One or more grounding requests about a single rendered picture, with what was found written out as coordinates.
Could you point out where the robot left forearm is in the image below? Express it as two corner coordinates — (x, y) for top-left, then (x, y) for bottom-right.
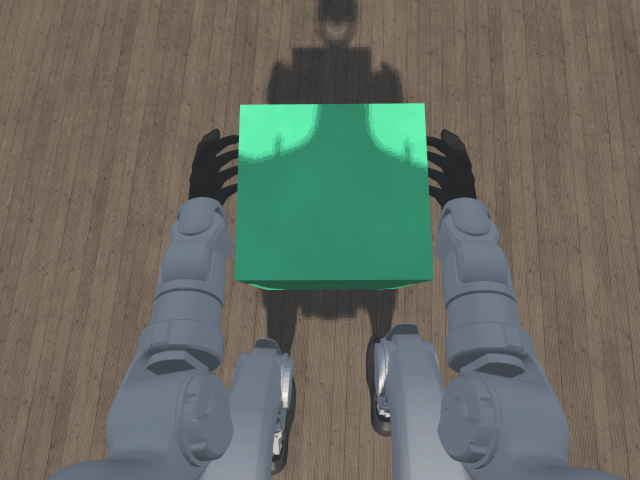
(106, 197), (233, 449)

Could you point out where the left robot upper arm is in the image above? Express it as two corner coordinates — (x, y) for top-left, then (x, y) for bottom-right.
(45, 368), (234, 480)

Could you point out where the carton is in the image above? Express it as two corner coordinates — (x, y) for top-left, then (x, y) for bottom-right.
(234, 103), (434, 290)

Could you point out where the robot left hand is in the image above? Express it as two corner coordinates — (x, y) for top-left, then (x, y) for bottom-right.
(188, 128), (239, 207)

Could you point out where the robot right forearm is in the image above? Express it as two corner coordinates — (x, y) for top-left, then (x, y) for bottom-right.
(434, 197), (570, 451)

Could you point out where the robot left thigh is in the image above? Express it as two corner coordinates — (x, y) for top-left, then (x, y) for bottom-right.
(199, 347), (294, 480)

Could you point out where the robot right hand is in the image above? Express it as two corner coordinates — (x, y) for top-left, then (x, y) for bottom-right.
(426, 129), (477, 210)

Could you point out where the left robot foot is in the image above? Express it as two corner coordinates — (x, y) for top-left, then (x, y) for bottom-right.
(271, 379), (296, 475)

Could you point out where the right robot upper arm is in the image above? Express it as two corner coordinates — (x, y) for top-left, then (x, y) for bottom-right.
(437, 371), (625, 480)

